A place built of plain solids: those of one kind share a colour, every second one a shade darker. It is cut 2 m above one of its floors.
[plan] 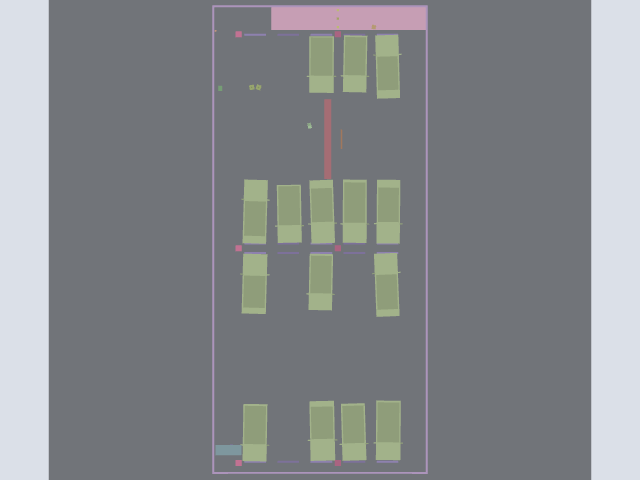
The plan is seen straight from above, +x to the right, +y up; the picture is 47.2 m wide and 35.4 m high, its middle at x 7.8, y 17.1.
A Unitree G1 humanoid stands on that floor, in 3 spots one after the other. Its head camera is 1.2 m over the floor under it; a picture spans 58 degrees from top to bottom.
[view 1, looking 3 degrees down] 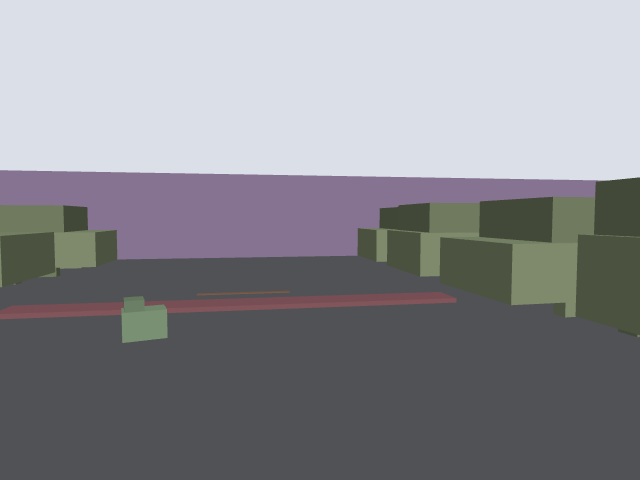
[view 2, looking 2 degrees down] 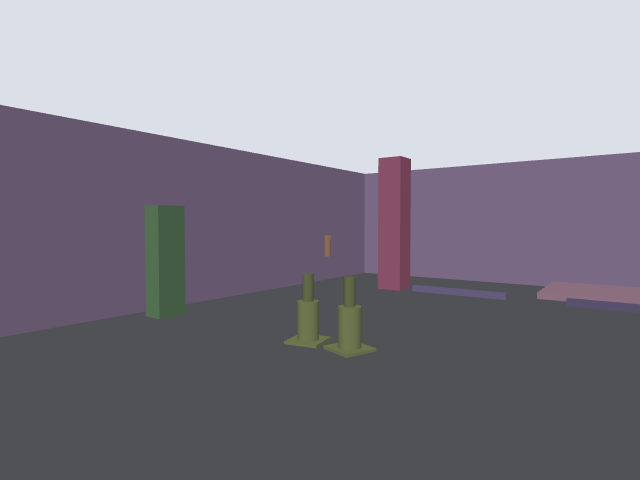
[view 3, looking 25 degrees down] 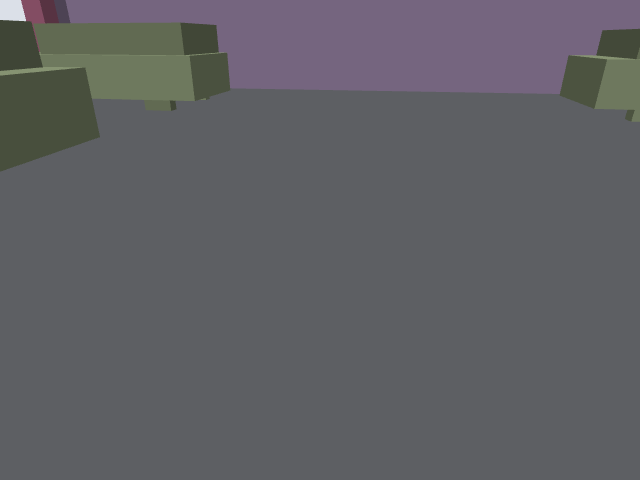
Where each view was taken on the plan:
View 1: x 2.50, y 24.54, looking -10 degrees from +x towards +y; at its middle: wall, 13.32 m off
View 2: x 5.46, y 24.86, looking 126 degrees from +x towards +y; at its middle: wall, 9.30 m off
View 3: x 11.51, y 8.45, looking -171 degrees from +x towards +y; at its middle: ground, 2.84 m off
